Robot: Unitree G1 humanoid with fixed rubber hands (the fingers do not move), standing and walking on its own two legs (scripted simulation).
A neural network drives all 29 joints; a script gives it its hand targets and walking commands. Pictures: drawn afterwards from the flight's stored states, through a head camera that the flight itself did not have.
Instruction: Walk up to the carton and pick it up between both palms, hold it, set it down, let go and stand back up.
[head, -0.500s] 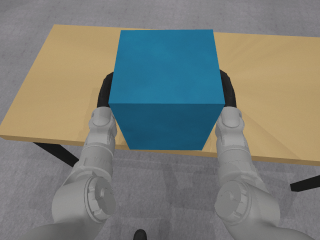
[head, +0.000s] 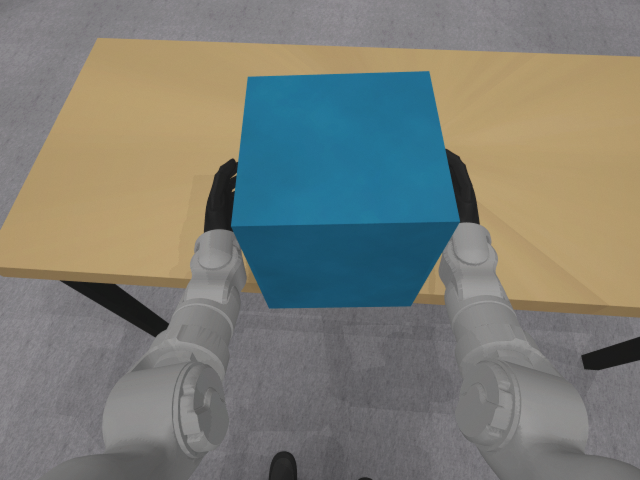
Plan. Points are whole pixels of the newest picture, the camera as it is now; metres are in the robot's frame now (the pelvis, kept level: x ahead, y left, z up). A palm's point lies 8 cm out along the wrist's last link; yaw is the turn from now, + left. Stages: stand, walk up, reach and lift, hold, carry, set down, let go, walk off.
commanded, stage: set down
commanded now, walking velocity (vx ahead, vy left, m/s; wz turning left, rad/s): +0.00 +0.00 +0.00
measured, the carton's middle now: (338, 205) +0.46 +0.01 +0.00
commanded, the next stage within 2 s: none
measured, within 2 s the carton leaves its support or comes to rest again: rests again in 0.34 s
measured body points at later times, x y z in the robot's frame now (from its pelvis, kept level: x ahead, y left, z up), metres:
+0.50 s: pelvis -0.04 +0.00 -0.01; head +0.03 +0.02 +0.44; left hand +0.45 +0.22 +0.13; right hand +0.46 -0.17 +0.16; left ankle +0.01 +0.11 -0.74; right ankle -0.04 -0.10 -0.74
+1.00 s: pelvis -0.04 +0.00 -0.01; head +0.07 +0.00 +0.43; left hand +0.46 +0.20 +0.12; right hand +0.48 -0.16 +0.11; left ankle +0.01 +0.11 -0.74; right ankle -0.04 -0.10 -0.74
